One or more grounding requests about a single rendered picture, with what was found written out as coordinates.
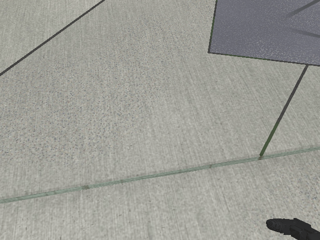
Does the robot right hand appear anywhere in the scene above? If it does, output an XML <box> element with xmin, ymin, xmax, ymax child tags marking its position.
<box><xmin>266</xmin><ymin>218</ymin><xmax>320</xmax><ymax>240</ymax></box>

